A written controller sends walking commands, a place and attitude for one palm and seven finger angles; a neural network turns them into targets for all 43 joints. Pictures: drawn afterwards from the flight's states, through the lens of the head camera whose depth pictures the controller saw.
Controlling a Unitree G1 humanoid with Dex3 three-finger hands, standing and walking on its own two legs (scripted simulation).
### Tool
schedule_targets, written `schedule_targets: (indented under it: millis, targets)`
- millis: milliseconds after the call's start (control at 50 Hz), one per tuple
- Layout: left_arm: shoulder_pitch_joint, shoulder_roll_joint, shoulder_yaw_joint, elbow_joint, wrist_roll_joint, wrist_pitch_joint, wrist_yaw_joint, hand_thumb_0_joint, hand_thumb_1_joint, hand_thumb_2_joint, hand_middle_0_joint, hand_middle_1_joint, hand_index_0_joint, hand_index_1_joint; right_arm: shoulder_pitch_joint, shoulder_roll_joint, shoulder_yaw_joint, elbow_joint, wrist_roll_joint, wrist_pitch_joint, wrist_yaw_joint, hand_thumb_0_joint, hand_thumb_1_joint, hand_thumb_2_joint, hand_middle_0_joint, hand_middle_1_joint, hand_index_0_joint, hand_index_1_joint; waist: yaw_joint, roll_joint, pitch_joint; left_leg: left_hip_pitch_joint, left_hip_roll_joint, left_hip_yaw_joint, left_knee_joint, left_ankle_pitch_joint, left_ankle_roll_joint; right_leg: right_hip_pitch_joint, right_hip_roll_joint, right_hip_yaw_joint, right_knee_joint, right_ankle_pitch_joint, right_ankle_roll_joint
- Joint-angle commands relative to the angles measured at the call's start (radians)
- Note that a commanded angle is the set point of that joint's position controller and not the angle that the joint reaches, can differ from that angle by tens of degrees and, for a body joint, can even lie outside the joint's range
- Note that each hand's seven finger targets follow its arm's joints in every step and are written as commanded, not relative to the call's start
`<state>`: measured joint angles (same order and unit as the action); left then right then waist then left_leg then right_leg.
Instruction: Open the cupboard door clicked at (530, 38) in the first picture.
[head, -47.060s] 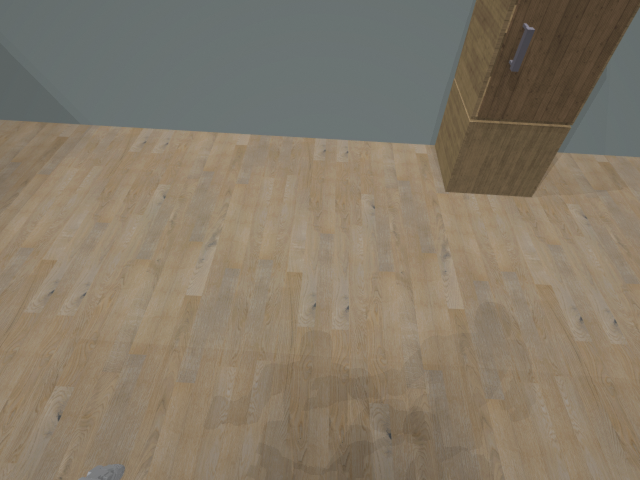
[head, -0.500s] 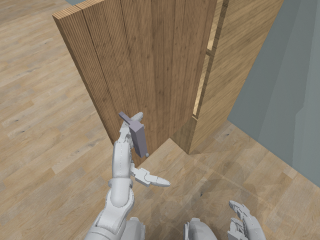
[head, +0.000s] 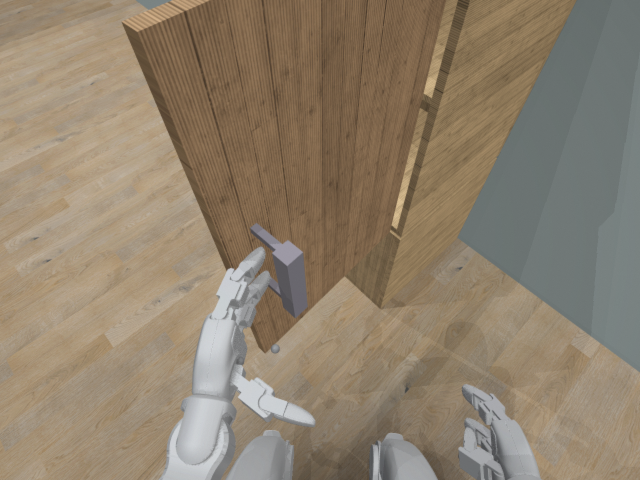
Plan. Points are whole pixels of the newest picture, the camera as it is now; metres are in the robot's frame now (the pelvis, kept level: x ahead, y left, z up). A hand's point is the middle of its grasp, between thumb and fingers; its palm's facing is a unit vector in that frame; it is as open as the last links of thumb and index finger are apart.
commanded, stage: slide the hand sideways off the handle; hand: left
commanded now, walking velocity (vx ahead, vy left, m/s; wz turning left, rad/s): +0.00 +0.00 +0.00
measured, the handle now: (279, 272) +0.36 +0.07 +0.04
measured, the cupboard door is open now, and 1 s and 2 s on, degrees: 94 94 94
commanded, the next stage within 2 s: draw the hand back to the body in 0.58 s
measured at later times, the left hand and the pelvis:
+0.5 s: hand (238, 382) +0.23 +0.10 +0.04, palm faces -0.02 -1.00 -0.02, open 16.3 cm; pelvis +0.01 -0.01 -0.01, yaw +0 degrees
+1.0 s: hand (188, 383) +0.21 +0.14 +0.10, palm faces -0.01 -1.00 -0.07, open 16.3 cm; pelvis +0.01 -0.01 +0.02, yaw +1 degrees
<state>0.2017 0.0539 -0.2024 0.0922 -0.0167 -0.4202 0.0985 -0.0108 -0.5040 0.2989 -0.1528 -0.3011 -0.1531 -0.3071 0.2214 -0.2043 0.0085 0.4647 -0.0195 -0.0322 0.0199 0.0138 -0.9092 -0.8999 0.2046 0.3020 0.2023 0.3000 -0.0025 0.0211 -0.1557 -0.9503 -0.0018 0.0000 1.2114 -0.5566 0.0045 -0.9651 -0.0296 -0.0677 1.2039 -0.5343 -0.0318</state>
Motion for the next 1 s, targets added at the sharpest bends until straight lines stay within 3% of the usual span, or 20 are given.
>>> schedule_targets:
  millis: [0, 100, 140, 260, 300, 340, 420, 520, 560, 600, 660, 720, 740, 840, 920, 980]
  targets:
    - [-0.034, -0.001, 0.017, -0.272, -0.020, -0.079, -0.030, 0.000, -0.500, 0.300, -0.150, -0.300, -0.150, -0.300, -0.039, -0.111, -0.042, -0.166, 0.004, -0.055, -0.016, 0.000, -0.900, -0.900, 0.200, 0.300, 0.200, 0.300, -0.011, -0.066, -0.247, 0.112, -0.024, -0.029, -0.157, 0.198, 0.011, 0.216, 0.024, 0.042, -0.187, 0.224, -0.006]
    - [0.001, 0.025, 0.035, -0.293, -0.018, -0.066, -0.052, 0.000, -0.500, 0.300, -0.150, -0.300, -0.150, -0.300, -0.030, -0.113, -0.043, -0.172, 0.002, -0.061, -0.023, 0.000, -0.900, -0.900, 0.200, 0.300, 0.200, 0.300, -0.018, -0.064, -0.230, 0.094, -0.025, -0.033, -0.139, 0.189, 0.012, 0.194, 0.024, 0.043, -0.179, 0.214, -0.005]
    - [0.043, 0.039, 0.045, -0.336, -0.020, -0.065, -0.064, 0.000, -0.500, 0.300, -0.150, -0.300, -0.150, -0.300, -0.033, -0.112, -0.043, -0.183, 0.003, -0.064, -0.025, 0.000, -0.900, -0.900, 0.200, 0.300, 0.200, 0.300, -0.003, -0.032, -0.266, 0.109, -0.026, -0.033, -0.138, 0.226, 0.012, 0.206, 0.024, 0.040, -0.161, 0.249, -0.008]
    - [0.165, 0.057, 0.077, -0.390, -0.047, -0.051, -0.082, 0.000, -0.500, 0.300, -0.150, -0.300, -0.150, -0.300, -0.022, -0.110, -0.044, -0.201, 0.006, -0.071, -0.029, 0.000, -0.900, -0.900, 0.200, 0.300, 0.200, 0.300, 0.002, -0.054, -0.270, 0.094, -0.026, -0.031, -0.126, 0.249, 0.011, 0.230, 0.026, 0.040, -0.156, 0.289, -0.004]
    - [0.174, 0.072, 0.089, -0.395, -0.050, -0.052, -0.091, 0.000, -0.500, 0.300, -0.150, -0.300, -0.150, -0.300, -0.020, -0.113, -0.044, -0.201, 0.006, -0.072, -0.032, 0.000, -0.900, -0.900, 0.200, 0.300, 0.200, 0.300, -0.007, -0.075, -0.251, 0.076, -0.026, -0.030, -0.119, 0.232, 0.011, 0.226, 0.026, 0.047, -0.161, 0.280, -0.001]
    - [0.217, 0.078, 0.096, -0.421, -0.052, -0.061, -0.100, 0.000, -0.500, 0.300, -0.150, -0.300, -0.150, -0.300, -0.025, -0.110, -0.046, -0.205, 0.007, -0.077, -0.034, 0.000, -0.900, -0.900, 0.200, 0.300, 0.200, 0.300, 0.004, -0.043, -0.257, 0.080, -0.025, -0.030, -0.113, 0.252, 0.011, 0.221, 0.027, 0.045, -0.148, 0.297, -0.003]
    - [0.234, 0.095, 0.105, -0.439, -0.063, -0.070, -0.125, 0.000, -0.500, 0.300, -0.150, -0.300, -0.150, -0.300, -0.022, -0.116, -0.047, -0.209, 0.008, -0.084, -0.038, 0.000, -0.900, -0.900, 0.200, 0.300, 0.200, 0.300, -0.011, -0.055, -0.226, 0.053, -0.025, -0.033, -0.099, 0.228, 0.014, 0.198, 0.029, 0.045, -0.147, 0.265, -0.002]
    - [0.321, 0.121, 0.148, -0.464, -0.095, -0.079, -0.164, 0.000, -0.500, 0.300, -0.150, -0.300, -0.150, -0.300, -0.025, -0.115, -0.052, -0.213, 0.012, -0.092, -0.046, 0.000, -0.900, -0.900, 0.200, 0.300, 0.200, 0.300, 0.008, -0.043, -0.253, 0.040, -0.027, -0.031, -0.086, 0.244, 0.013, 0.219, 0.030, 0.050, -0.136, 0.282, -0.002]
    - [0.290, 0.099, 0.110, -0.492, -0.097, -0.082, -0.177, 0.000, -0.500, 0.300, -0.150, -0.300, -0.150, -0.300, -0.024, -0.117, -0.050, -0.215, 0.013, -0.098, -0.047, 0.000, -0.900, -0.900, 0.200, 0.300, 0.200, 0.300, -0.010, -0.024, -0.250, 0.053, -0.027, -0.031, -0.078, 0.234, 0.014, 0.182, 0.030, 0.046, -0.128, 0.271, 0.001]
    - [0.279, 0.099, 0.108, -0.497, -0.106, -0.081, -0.181, 0.000, -0.500, 0.300, -0.150, -0.300, -0.150, -0.300, -0.018, -0.118, -0.050, -0.212, 0.012, -0.105, -0.049, 0.000, -0.900, -0.900, 0.200, 0.300, 0.200, 0.300, -0.018, -0.043, -0.237, 0.036, -0.026, -0.034, -0.068, 0.213, 0.015, 0.174, 0.029, 0.052, -0.136, 0.246, 0.003]
    - [0.285, 0.120, 0.130, -0.477, -0.098, -0.071, -0.179, 0.000, -0.500, 0.300, -0.150, -0.300, -0.150, -0.300, -0.020, -0.121, -0.051, -0.211, 0.013, -0.105, -0.053, 0.000, -0.900, -0.900, 0.200, 0.300, 0.200, 0.300, -0.012, -0.041, -0.222, 0.023, -0.024, -0.035, -0.066, 0.193, 0.014, 0.156, 0.030, 0.052, -0.135, 0.203, 0.000]
    - [0.296, 0.211, 0.216, -0.596, -0.107, -0.050, -0.163, 0.000, -0.500, 0.300, -0.150, -0.300, -0.150, -0.300, -0.013, -0.120, -0.053, -0.232, 0.018, -0.097, -0.062, 0.000, -0.900, -0.900, 0.200, 0.300, 0.200, 0.300, 0.021, -0.003, -0.307, 0.077, -0.026, -0.028, -0.098, 0.232, 0.018, 0.242, 0.033, 0.062, -0.157, 0.232, -0.003]
    - [0.335, 0.195, 0.211, -0.621, -0.116, -0.035, -0.164, 0.000, -0.500, 0.300, -0.150, -0.300, -0.150, -0.300, -0.009, -0.112, -0.050, -0.242, 0.022, -0.093, -0.062, 0.000, -0.900, -0.900, 0.200, 0.300, 0.200, 0.300, 0.030, 0.012, -0.320, 0.110, -0.028, -0.022, -0.117, 0.253, 0.017, 0.271, 0.032, 0.059, -0.168, 0.267, 0.000]
    - [0.357, 0.169, 0.206, -0.607, -0.150, 0.042, -0.182, 0.000, -0.500, 0.300, -0.150, -0.300, -0.150, -0.300, -0.007, -0.113, -0.040, -0.245, 0.042, -0.081, -0.076, 0.000, -0.900, -0.900, 0.200, 0.300, 0.200, 0.300, -0.008, -0.051, -0.186, 0.139, -0.025, -0.028, -0.185, 0.213, 0.019, 0.306, 0.037, 0.049, -0.267, 0.229, 0.016]
    - [0.357, 0.211, 0.262, -0.579, -0.174, 0.066, -0.215, 0.000, -0.500, 0.300, -0.150, -0.300, -0.150, -0.300, -0.008, -0.124, -0.035, -0.238, 0.045, -0.085, -0.088, 0.000, -0.900, -0.900, 0.200, 0.300, 0.200, 0.300, -0.010, -0.061, -0.121, 0.151, -0.025, -0.029, -0.220, 0.182, 0.017, 0.331, 0.033, 0.060, -0.329, 0.159, 0.017]
    - [0.378, 0.231, 0.297, -0.603, -0.199, 0.061, -0.238, 0.000, -0.500, 0.300, -0.150, -0.300, -0.150, -0.300, -0.002, -0.124, -0.032, -0.237, 0.046, -0.097, -0.091, 0.000, -0.900, -0.900, 0.200, 0.300, 0.200, 0.300, -0.001, -0.030, -0.126, 0.199, -0.026, -0.025, -0.247, 0.203, 0.015, 0.360, 0.031, 0.060, -0.349, 0.189, 0.018]
